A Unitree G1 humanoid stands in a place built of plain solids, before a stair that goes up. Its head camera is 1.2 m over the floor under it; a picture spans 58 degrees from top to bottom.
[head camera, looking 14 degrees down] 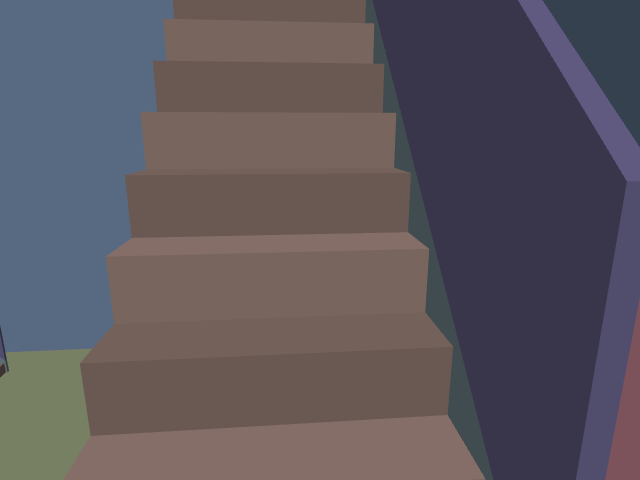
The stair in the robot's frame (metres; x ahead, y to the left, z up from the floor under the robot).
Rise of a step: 0.21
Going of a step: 0.23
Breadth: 0.97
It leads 5 degrees to the left of straight ahead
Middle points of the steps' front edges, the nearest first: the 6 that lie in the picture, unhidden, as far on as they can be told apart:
1.02 0.12 0.64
1.25 0.14 0.85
1.48 0.16 1.06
1.71 0.18 1.27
1.95 0.20 1.49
2.18 0.23 1.70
